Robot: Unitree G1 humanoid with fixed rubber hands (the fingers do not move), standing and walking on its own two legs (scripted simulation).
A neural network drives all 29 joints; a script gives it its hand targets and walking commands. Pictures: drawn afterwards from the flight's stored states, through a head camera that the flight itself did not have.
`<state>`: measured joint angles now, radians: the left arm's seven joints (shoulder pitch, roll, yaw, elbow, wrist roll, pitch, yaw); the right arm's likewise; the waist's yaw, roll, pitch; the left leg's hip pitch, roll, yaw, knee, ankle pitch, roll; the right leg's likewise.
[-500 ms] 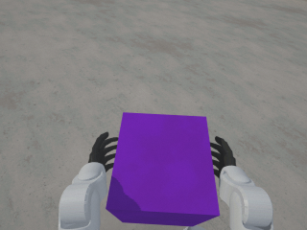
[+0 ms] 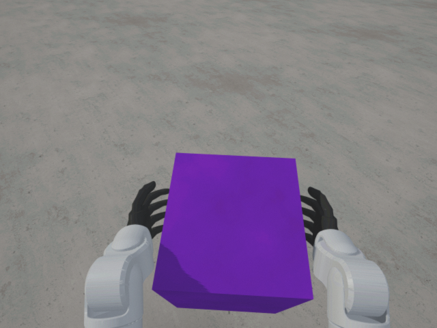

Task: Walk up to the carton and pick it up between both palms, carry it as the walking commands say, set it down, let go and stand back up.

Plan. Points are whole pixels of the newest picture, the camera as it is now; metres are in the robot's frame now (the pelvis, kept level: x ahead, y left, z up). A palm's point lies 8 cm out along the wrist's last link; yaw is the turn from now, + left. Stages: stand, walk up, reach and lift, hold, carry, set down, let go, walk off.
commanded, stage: carry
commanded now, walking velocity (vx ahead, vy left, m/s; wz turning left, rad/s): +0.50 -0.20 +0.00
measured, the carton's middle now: (230, 240) +0.27 +0.00 +0.03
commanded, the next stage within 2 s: none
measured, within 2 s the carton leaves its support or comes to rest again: neither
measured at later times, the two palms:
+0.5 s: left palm (185, 127) +0.54 +0.11 +0.09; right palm (306, 140) +0.50 -0.18 +0.08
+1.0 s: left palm (230, 74) +0.86 -0.01 +0.07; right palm (316, 82) +0.84 -0.30 +0.05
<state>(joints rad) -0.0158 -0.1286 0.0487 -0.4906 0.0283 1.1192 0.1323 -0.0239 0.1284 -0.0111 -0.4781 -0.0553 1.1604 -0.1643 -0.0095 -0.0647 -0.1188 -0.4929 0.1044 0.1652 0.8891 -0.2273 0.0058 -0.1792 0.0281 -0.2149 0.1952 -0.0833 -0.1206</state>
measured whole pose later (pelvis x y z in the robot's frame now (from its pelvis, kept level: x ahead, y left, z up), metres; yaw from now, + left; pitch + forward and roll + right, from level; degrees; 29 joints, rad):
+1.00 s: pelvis +0.60 -0.14 -0.02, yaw +1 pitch +2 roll +2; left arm -0.11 -0.13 0.03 -0.50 0.01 1.18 0.16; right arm -0.02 0.13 -0.05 -0.54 -0.06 1.18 -0.15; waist 0.00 0.00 0.02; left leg -0.28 0.12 0.07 1.16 -0.40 0.00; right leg -0.43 -0.01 -0.23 0.41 -0.04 -0.13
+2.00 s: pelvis +0.87 -0.23 -0.01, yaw -1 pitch +4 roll -1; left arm -0.08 -0.13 0.04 -0.40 0.06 1.12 0.13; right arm -0.04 0.13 -0.04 -0.41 -0.08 1.14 -0.14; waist -0.02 0.00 -0.15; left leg -0.27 0.10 0.11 0.56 -0.31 -0.03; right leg -0.25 -0.08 -0.07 0.59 -0.28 0.04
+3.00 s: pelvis +0.72 -0.20 -0.04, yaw +5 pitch +0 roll -2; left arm -0.10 -0.13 0.06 -0.48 0.05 1.19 0.14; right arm -0.07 0.13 -0.04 -0.46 -0.06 1.20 -0.15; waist -0.02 -0.02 -0.04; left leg -0.52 0.03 0.06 0.72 -0.20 0.04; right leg -0.46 -0.15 -0.12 0.82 -0.38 0.07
